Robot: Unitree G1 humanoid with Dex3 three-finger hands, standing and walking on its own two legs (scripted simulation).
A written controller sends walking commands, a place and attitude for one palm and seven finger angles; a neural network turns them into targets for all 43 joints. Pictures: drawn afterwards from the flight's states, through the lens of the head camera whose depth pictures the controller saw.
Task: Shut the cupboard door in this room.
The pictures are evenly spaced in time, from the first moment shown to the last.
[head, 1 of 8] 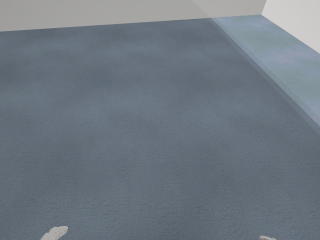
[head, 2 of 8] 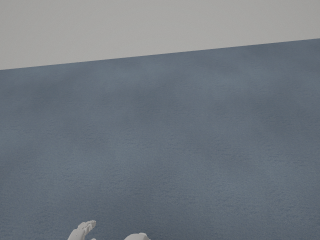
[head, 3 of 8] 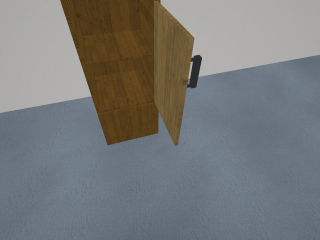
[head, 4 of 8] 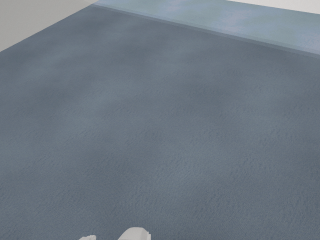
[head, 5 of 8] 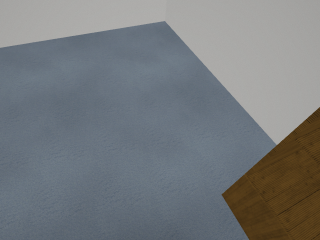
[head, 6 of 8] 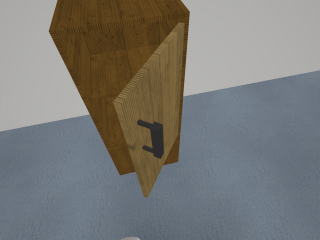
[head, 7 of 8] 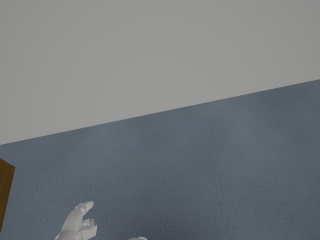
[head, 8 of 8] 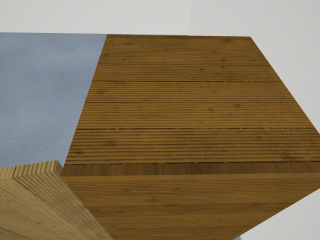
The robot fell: no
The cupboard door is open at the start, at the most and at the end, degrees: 91 101 99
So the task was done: no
